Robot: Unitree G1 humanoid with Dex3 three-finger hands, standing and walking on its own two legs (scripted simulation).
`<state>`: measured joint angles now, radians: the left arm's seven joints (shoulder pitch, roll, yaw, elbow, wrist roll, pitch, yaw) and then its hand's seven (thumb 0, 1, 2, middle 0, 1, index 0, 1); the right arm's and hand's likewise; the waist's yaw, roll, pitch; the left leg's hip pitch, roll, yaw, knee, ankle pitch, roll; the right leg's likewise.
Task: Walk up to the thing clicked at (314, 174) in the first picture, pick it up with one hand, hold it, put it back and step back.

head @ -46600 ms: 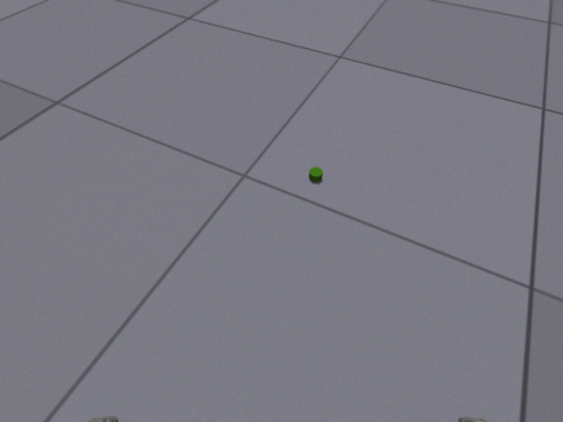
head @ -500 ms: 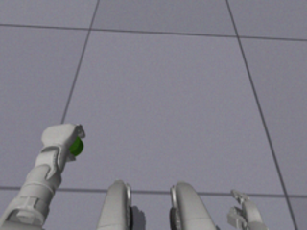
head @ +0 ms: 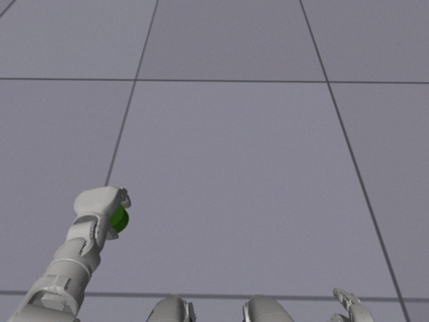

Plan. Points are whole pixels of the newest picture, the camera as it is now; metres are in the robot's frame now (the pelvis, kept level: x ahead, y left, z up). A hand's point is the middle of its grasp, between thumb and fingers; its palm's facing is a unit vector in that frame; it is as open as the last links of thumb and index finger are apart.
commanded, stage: lift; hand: left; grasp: from above
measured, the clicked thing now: (112, 217) +0.34 +0.23 -0.10
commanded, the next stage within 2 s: hold in 0.04 s
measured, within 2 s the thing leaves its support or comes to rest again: neither
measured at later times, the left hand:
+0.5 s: hand (99, 204) +0.33 +0.23 -0.03, palm faces -0.44 -0.07 -0.90, open 8.4 cm
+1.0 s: hand (96, 209) +0.31 +0.22 +0.00, palm faces -0.44 -0.06 -0.89, open 8.5 cm
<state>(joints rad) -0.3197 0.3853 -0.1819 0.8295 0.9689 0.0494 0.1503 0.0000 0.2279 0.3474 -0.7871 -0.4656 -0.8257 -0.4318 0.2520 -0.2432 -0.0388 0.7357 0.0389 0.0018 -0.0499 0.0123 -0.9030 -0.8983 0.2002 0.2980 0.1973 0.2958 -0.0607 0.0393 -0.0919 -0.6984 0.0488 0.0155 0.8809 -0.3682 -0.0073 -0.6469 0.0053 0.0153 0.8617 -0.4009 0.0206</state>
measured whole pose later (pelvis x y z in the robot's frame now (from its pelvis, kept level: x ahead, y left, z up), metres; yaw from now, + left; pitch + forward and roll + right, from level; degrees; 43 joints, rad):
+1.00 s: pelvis +0.01 +0.00 +0.04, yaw -1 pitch +3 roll +0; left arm -0.26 0.40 -0.22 0.68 0.98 0.02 0.00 0.00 0.21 0.39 -0.77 -0.48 -0.81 -0.46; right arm 0.20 -0.25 -0.03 0.69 0.06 0.07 -0.05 0.01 -0.89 -0.89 0.20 0.30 0.20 0.29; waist 0.00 0.04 -0.03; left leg -0.35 0.03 0.05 0.55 -0.25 0.00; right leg -0.31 -0.01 0.04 0.55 -0.28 0.02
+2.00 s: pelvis +0.01 +0.00 +0.04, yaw -1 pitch +1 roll +0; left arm -0.23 0.40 -0.23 0.62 0.97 0.03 -0.05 0.00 0.21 0.43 -0.73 -0.52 -0.77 -0.50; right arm 0.17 -0.25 -0.03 0.69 0.07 0.08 -0.06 0.01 -0.90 -0.90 0.20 0.30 0.20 0.30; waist 0.00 0.05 -0.02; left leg -0.28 0.03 0.05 0.48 -0.21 -0.01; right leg -0.25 -0.01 0.04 0.49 -0.25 0.02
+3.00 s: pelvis -0.05 +0.01 -0.18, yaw -1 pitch +31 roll -4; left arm -0.67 0.42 -0.07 1.22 1.14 -0.03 0.37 0.00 0.23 0.34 -0.79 -0.47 -0.84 -0.43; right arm 0.22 -0.22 -0.06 0.76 -0.05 0.00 -0.01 0.01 -0.90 -0.89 0.20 0.30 0.20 0.29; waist -0.13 0.06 -0.21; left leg -1.67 0.04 -0.03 1.68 -0.56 0.01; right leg -1.59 0.01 0.00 1.66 -0.62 0.04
